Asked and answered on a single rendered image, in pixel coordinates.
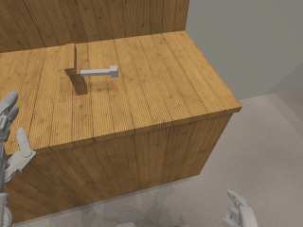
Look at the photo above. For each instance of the robot left forearm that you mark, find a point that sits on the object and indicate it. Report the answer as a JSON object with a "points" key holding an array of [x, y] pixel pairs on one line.
{"points": [[6, 217]]}

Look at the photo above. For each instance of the counter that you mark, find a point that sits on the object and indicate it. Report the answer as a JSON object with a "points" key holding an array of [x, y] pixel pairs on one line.
{"points": [[98, 137]]}

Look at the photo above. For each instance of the robot left hand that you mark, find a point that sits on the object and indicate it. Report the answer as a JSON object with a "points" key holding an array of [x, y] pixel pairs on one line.
{"points": [[20, 159]]}

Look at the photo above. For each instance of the tap lever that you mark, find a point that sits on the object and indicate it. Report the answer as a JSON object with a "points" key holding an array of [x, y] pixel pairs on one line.
{"points": [[113, 72]]}

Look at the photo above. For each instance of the robot right hand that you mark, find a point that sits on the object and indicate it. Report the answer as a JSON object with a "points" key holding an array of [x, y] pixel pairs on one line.
{"points": [[244, 217]]}

